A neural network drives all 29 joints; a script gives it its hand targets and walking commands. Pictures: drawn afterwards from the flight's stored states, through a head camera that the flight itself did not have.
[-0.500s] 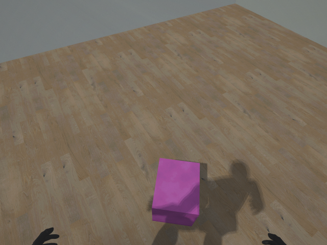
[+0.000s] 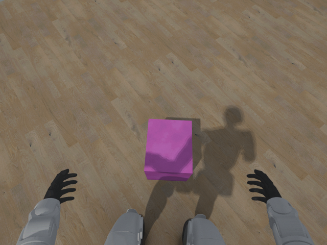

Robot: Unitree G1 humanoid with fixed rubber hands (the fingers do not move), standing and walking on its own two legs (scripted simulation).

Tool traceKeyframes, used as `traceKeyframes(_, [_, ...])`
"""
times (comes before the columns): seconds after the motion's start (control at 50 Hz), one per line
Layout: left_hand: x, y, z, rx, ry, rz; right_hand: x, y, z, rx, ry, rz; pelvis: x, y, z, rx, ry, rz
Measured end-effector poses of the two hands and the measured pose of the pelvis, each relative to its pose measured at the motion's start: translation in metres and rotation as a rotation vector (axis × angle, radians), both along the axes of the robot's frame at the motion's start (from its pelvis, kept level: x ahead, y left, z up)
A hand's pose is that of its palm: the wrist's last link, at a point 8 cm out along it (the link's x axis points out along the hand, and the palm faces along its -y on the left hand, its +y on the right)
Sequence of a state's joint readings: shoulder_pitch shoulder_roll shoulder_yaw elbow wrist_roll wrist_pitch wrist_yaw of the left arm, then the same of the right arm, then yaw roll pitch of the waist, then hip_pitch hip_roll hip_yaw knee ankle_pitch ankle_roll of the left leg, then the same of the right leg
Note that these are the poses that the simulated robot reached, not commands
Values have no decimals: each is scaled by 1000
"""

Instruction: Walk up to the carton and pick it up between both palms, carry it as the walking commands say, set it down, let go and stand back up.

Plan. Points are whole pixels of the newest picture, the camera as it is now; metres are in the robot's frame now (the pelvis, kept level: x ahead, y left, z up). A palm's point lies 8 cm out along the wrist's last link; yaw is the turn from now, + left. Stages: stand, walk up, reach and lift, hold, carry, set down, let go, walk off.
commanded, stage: reach and lift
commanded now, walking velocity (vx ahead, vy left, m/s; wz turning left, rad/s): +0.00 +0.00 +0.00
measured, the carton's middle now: (168, 151) +0.49 +0.00 -0.61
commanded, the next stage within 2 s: none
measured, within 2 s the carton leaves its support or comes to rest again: neither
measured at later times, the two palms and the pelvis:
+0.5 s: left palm (89, 159) +0.31 +0.25 -0.14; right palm (250, 162) +0.34 -0.24 -0.14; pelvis -0.06 +0.00 -0.05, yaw +0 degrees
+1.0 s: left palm (117, 124) +0.45 +0.20 -0.19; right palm (234, 128) +0.46 -0.21 -0.18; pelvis -0.05 +0.01 -0.07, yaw -1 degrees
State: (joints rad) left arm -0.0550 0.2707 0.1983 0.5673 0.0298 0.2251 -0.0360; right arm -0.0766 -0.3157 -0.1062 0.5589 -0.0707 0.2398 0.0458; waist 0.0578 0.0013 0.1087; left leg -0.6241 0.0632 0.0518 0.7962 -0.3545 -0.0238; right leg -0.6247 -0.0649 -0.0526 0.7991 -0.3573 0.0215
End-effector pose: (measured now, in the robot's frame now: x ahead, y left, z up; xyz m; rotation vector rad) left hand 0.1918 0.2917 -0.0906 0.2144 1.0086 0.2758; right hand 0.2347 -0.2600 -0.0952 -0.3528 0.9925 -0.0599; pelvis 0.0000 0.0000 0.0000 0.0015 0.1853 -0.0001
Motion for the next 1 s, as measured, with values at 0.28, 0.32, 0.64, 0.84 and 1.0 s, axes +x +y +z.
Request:
traceKeyframes(0.28, [44, -18, -30, -60, -71, -14, 41, 18, -31, 67, -69, -58, -32, -4, -29, 0, 135, 3])
traceKeyframes(0.32, [56, -22, -34, -73, -88, -15, 50, 18, -34, 74, -80, -65, -39, -3, -33, -1, 147, 0])
traceKeyframes(0.64, [161, -61, -65, -129, -209, -48, 139, 37, -57, 153, -195, -86, -61, 8, -55, -4, 355, -9])
traceKeyframes(0.84, [211, -83, -92, -151, -269, -64, 186, 48, -82, 197, -268, -106, -56, 10, -66, 1, 494, -3])
traceKeyframes(1.0, [260, -96, -96, -139, -361, -76, 229, 48, -88, 219, -365, -118, -54, 9, -72, 8, 565, -13])
